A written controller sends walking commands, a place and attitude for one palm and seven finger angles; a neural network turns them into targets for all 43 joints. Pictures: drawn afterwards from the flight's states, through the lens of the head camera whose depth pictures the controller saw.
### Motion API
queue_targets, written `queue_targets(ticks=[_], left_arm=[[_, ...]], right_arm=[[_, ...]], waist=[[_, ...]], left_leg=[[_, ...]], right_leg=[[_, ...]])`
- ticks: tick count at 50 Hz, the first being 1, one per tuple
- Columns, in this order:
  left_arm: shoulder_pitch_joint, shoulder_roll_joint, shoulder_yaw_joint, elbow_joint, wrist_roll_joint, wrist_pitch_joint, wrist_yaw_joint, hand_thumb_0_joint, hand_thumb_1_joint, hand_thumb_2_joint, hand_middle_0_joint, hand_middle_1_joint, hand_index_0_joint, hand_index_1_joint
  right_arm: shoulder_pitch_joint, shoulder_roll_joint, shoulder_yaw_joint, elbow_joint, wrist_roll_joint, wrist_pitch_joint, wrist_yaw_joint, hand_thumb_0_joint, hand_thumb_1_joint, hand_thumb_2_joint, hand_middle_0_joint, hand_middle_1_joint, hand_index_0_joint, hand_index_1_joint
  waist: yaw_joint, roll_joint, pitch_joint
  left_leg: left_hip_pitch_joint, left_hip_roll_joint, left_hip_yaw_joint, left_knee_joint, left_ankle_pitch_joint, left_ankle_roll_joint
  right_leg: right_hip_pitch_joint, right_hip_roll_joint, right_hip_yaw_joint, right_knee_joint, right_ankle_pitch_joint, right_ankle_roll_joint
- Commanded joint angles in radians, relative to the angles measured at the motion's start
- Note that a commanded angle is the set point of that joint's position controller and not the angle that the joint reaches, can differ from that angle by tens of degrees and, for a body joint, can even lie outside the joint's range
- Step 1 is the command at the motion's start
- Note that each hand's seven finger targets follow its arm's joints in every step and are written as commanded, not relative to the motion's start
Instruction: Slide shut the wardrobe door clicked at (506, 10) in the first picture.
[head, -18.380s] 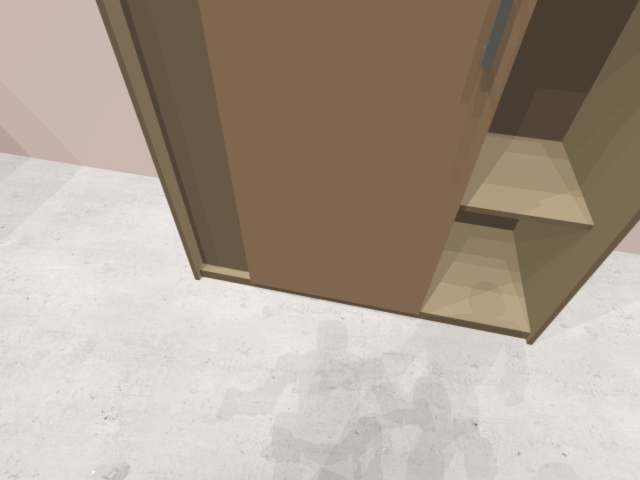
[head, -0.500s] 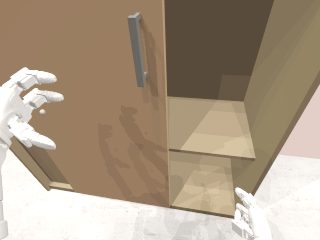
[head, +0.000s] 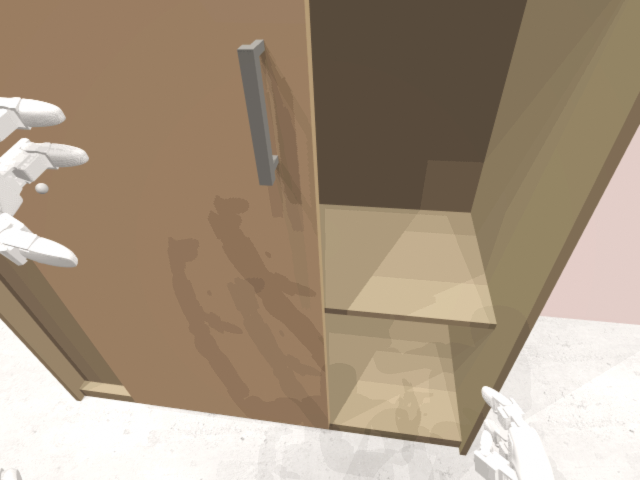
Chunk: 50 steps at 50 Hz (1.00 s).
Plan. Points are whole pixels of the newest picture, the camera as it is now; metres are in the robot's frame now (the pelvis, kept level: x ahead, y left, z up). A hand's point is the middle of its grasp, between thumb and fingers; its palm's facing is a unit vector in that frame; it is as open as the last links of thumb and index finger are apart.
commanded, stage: raise the hand with hooked fingers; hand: left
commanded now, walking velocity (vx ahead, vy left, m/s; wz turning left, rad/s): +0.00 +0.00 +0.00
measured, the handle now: (262, 116) +0.48 +0.13 +0.27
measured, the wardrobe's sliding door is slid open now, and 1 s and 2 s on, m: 0.39 0.39 0.39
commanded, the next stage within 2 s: move the hooked fingers beside the handle in 0.06 s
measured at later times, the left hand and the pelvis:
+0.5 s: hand (95, 194) +0.31 +0.27 +0.26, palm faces +0.07 -0.99 -0.14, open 13.9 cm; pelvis +0.00 +0.01 +0.00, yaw +1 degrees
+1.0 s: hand (154, 166) +0.35 +0.22 +0.27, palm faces -0.03 -1.00 -0.08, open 13.9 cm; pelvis +0.01 +0.01 +0.00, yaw +0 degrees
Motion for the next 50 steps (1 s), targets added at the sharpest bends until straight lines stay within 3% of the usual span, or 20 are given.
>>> queue_targets(ticks=[1, 4, 5, 6, 8, 9, 11, 13, 16, 18, 21, 25, 27, 29, 31, 35, 38, 41, 45, 50], left_arm=[[-0.266, 0.198, -0.060, 0.050, 0.033, 0.016, 0.004, 0.000, -0.500, 0.300, -0.300, -1.200, -0.300, -1.200], [-0.300, 0.223, -0.074, -0.088, 0.034, 0.032, -0.029, 0.000, -0.500, 0.300, -0.300, -1.200, -0.300, -1.200], [-0.316, 0.258, -0.043, -0.153, 0.029, 0.028, -0.037, 0.000, -0.500, 0.300, -0.300, -1.200, -0.300, -1.200], [-0.293, 0.271, -0.027, -0.178, 0.013, 0.015, -0.042, 0.000, -0.500, 0.300, -0.300, -1.200, -0.300, -1.200], [-0.335, 0.366, 0.081, -0.290, -0.010, -0.020, -0.051, 0.000, -0.500, 0.300, -0.300, -1.200, -0.300, -1.200], [-0.388, 0.373, 0.094, -0.334, -0.025, -0.043, -0.054, 0.000, -0.500, 0.300, -0.300, -1.200, -0.300, -1.200], [-0.416, 0.396, 0.128, -0.342, -0.036, -0.078, -0.025, 0.000, -0.500, 0.300, -0.300, -1.200, -0.300, -1.200], [-0.388, 0.340, 0.112, -0.270, -0.028, -0.079, 0.010, 0.000, -0.500, 0.300, -0.300, -1.200, -0.300, -1.200], [-0.358, 0.257, 0.030, -0.071, -0.001, -0.004, 0.035, 0.000, -0.500, 0.300, -0.300, -1.200, -0.300, -1.200], [-0.358, 0.222, -0.038, -0.019, 0.033, 0.037, 0.034, 0.000, -0.500, 0.300, -0.300, -1.200, -0.300, -1.200], [-0.378, 0.136, -0.145, -0.013, 0.043, 0.067, 0.019, 0.000, -0.500, 0.300, -0.300, -1.200, -0.300, -1.200], [-0.524, 0.251, -0.062, -0.180, 0.022, 0.046, -0.006, 0.000, -0.500, 0.300, -0.300, -1.200, -0.300, -1.200], [-0.579, 0.287, -0.021, -0.255, 0.013, -0.009, 0.015, 0.000, -0.500, 0.300, -0.300, -1.200, -0.300, -1.200], [-0.589, 0.303, 0.017, -0.224, 0.015, -0.046, 0.046, 0.000, -0.500, 0.300, -0.300, -1.200, -0.300, -1.200], [-0.565, 0.316, 0.041, -0.148, 0.023, -0.048, 0.076, 0.000, -0.500, 0.300, -0.300, -1.200, -0.300, -1.200], [-0.537, 0.239, -0.052, 0.117, 0.052, 0.050, 0.078, 0.000, -0.500, 0.300, -0.300, -1.200, -0.300, -1.200], [-0.535, 0.178, -0.136, 0.055, 0.072, 0.092, 0.051, 0.000, -0.500, 0.300, -0.300, -1.200, -0.300, -1.200], [-0.583, 0.128, -0.192, -0.037, 0.055, 0.059, 0.034, 0.000, -0.500, 0.300, -0.300, -1.200, -0.300, -1.200], [-0.678, 0.236, -0.060, -0.142, 0.032, -0.021, 0.064, 0.000, -0.500, 0.300, -0.300, -1.200, -0.300, -1.200], [-0.669, 0.229, -0.046, -0.024, 0.061, 0.003, 0.143, 0.000, -0.500, 0.300, -0.300, -1.200, -0.300, -1.200]], right_arm=[[-0.149, -0.126, -0.053, -0.154, 0.009, -0.045, -0.004, 0.000, -0.900, -0.900, 0.200, 0.300, 0.200, 0.300], [-0.180, -0.128, -0.056, -0.198, 0.018, -0.039, -0.003, 0.000, -0.900, -0.900, 0.200, 0.300, 0.200, 0.300], [-0.187, -0.126, -0.054, -0.211, 0.017, -0.038, -0.004, 0.000, -0.900, -0.900, 0.200, 0.300, 0.200, 0.300], [-0.190, -0.118, -0.048, -0.209, 0.015, -0.036, -0.004, 0.000, -0.900, -0.900, 0.200, 0.300, 0.200, 0.300], [-0.207, -0.114, -0.044, -0.218, 0.009, -0.043, -0.006, 0.000, -0.900, -0.900, 0.200, 0.300, 0.200, 0.300], [-0.215, -0.105, -0.039, -0.216, 0.005, -0.050, -0.007, 0.000, -0.900, -0.900, 0.200, 0.300, 0.200, 0.300], [-0.210, -0.095, -0.031, -0.195, -0.004, -0.059, -0.006, 0.000, -0.900, -0.900, 0.200, 0.300, 0.200, 0.300], [-0.204, -0.087, -0.030, -0.175, -0.008, -0.067, -0.004, 0.000, -0.900, -0.900, 0.200, 0.300, 0.200, 0.300], [-0.192, -0.099, -0.034, -0.139, -0.003, -0.046, 0.002, 0.000, -0.900, -0.900, 0.200, 0.300, 0.200, 0.300], [-0.182, -0.111, -0.039, -0.144, 0.003, -0.029, 0.001, 0.000, -0.900, -0.900, 0.200, 0.300, 0.200, 0.300], [-0.189, -0.111, -0.043, -0.165, 0.012, -0.013, 0.005, 0.000, -0.900, -0.900, 0.200, 0.300, 0.200, 0.300], [-0.216, -0.109, -0.041, -0.204, 0.011, -0.017, 0.002, 0.000, -0.900, -0.900, 0.200, 0.300, 0.200, 0.300], [-0.218, -0.098, -0.035, -0.203, 0.002, -0.022, 0.000, 0.000, -0.900, -0.900, 0.200, 0.300, 0.200, 0.300], [-0.210, -0.091, -0.033, -0.189, -0.006, -0.028, -0.002, 0.000, -0.900, -0.900, 0.200, 0.300, 0.200, 0.300], [-0.201, -0.093, -0.034, -0.165, -0.011, -0.020, 0.000, 0.000, -0.900, -0.900, 0.200, 0.300, 0.200, 0.300], [-0.187, -0.113, -0.038, -0.137, 0.003, 0.009, 0.000, 0.000, -0.900, -0.900, 0.200, 0.300, 0.200, 0.300], [-0.194, -0.111, -0.045, -0.174, 0.012, 0.019, 0.010, 0.000, -0.900, -0.900, 0.200, 0.300, 0.200, 0.300], [-0.190, -0.100, -0.044, -0.193, 0.013, 0.022, 0.011, 0.000, -0.900, -0.900, 0.200, 0.300, 0.200, 0.300], [-0.196, -0.098, -0.045, -0.193, -0.003, 0.003, 0.003, 0.000, -0.900, -0.900, 0.200, 0.300, 0.200, 0.300], [-0.192, -0.098, -0.042, -0.157, -0.009, 0.016, 0.004, 0.000, -0.900, -0.900, 0.200, 0.300, 0.200, 0.300]], waist=[[-0.022, -0.046, 0.045], [-0.015, -0.019, -0.142], [-0.009, -0.024, -0.211], [-0.009, -0.039, -0.216], [0.006, -0.028, -0.310], [0.003, 0.002, -0.334], [0.010, 0.043, -0.288], [0.009, 0.074, -0.177], [0.004, 0.030, -0.022], [-0.012, 0.026, 0.010], [-0.026, -0.027, -0.052], [-0.013, -0.016, -0.283], [-0.009, -0.002, -0.318], [-0.004, 0.001, -0.311], [0.006, 0.019, -0.241], [-0.016, -0.016, -0.062], [-0.016, 0.029, -0.139], [-0.038, -0.038, -0.208], [-0.017, -0.031, -0.328], [-0.005, 0.009, -0.217]], left_leg=[[-0.029, -0.014, -0.025, -0.075, 0.142, 0.038], [0.050, -0.023, -0.021, -0.049, 0.196, 0.045], [0.078, -0.027, -0.026, -0.046, 0.221, 0.047], [0.075, -0.023, -0.025, -0.041, 0.222, 0.047], [0.111, -0.031, -0.027, -0.041, 0.251, 0.053], [0.134, -0.034, -0.026, -0.043, 0.270, 0.054], [0.126, -0.029, -0.030, -0.052, 0.264, 0.048], [0.094, -0.025, -0.033, -0.074, 0.243, 0.043], [0.019, -0.019, -0.031, -0.091, 0.192, 0.036], [0.002, -0.021, -0.028, -0.091, 0.182, 0.037], [0.022, -0.020, -0.029, -0.076, 0.200, 0.040], [0.126, -0.034, -0.038, -0.061, 0.245, 0.049], [0.135, -0.034, -0.037, -0.059, 0.261, 0.049], [0.134, -0.032, -0.036, -0.063, 0.279, 0.048], [0.096, -0.027, -0.029, -0.071, 0.270, 0.042], [0.008, -0.021, -0.025, -0.095, 0.206, 0.039], [0.052, -0.025, -0.021, -0.078, 0.269, 0.042], [0.089, -0.022, -0.029, -0.063, 0.282, 0.047], [0.157, -0.027, -0.033, -0.061, 0.324, 0.049], [0.086, -0.023, -0.024, -0.083, 0.317, 0.038]], right_leg=[[-0.116, -0.009, 0.032, -0.114, 0.117, 0.019], [-0.048, -0.017, 0.041, -0.076, 0.202, 0.022], [-0.016, -0.017, 0.036, -0.063, 0.231, 0.021], [-0.003, -0.017, 0.040, -0.067, 0.231, 0.022], [0.051, -0.012, 0.044, -0.061, 0.271, 0.025], [0.063, -0.010, 0.044, -0.059, 0.295, 0.024], [0.042, -0.007, 0.037, -0.072, 0.269, 0.017], [-0.013, -0.002, 0.023, -0.078, 0.239, 0.008], [-0.071, -0.007, 0.020, -0.101, 0.184, 0.009], [-0.093, -0.008, 0.019, -0.098, 0.170, 0.014], [-0.075, -0.013, 0.019, -0.088, 0.197, 0.018], [0.010, -0.015, 0.033, -0.063, 0.261, 0.017], [0.034, -0.013, 0.036, -0.066, 0.265, 0.015], [0.039, -0.010, 0.032, -0.062, 0.282, 0.012], [0.027, -0.011, 0.030, -0.077, 0.266, 0.008], [-0.052, -0.015, 0.026, -0.093, 0.215, 0.012], [-0.022, -0.020, 0.031, -0.071, 0.287, 0.007], [-0.008, -0.016, 0.024, -0.068, 0.305, 0.009], [0.035, -0.009, 0.031, -0.056, 0.342, 0.008], [0.021, -0.015, 0.026, -0.061, 0.327, 0.003]])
